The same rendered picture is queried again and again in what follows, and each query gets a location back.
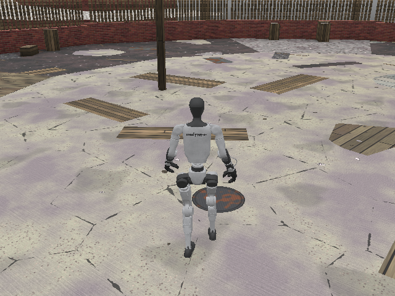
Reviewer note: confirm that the robot right forearm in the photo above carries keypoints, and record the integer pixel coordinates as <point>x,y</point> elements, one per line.
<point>228,163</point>

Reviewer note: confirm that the left robot shin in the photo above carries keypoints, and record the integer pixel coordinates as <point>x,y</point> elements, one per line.
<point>187,228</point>

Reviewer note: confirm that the left robot hand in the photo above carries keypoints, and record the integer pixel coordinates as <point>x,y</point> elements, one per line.
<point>173,165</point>

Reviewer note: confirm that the right robot upper arm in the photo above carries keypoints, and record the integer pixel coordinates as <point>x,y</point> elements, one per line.
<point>219,139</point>

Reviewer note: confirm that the left robot upper arm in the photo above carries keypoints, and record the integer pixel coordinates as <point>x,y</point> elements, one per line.
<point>177,130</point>

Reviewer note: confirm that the robot left forearm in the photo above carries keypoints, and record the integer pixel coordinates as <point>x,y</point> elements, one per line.
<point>168,160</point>

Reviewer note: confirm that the right robot hand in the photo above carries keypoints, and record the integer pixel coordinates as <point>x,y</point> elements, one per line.
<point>232,174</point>

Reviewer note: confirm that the humanoid robot head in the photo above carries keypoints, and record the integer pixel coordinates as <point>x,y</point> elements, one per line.
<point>196,105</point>

